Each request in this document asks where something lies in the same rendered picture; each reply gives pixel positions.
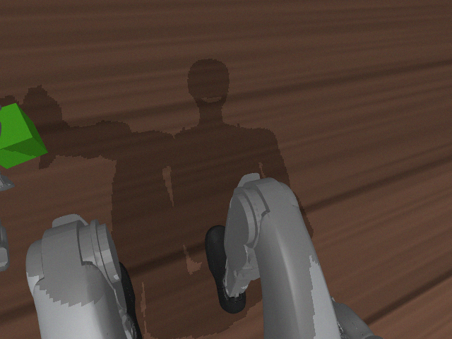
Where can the right robot foot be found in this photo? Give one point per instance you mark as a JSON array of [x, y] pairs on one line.
[[216, 256]]

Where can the left robot hand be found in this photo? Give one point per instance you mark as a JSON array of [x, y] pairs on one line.
[[5, 183]]

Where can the left robot foot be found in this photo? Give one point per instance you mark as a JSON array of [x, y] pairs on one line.
[[130, 301]]

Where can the cube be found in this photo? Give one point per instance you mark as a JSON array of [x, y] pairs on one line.
[[19, 140]]

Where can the right robot hand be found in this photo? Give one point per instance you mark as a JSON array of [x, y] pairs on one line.
[[351, 326]]

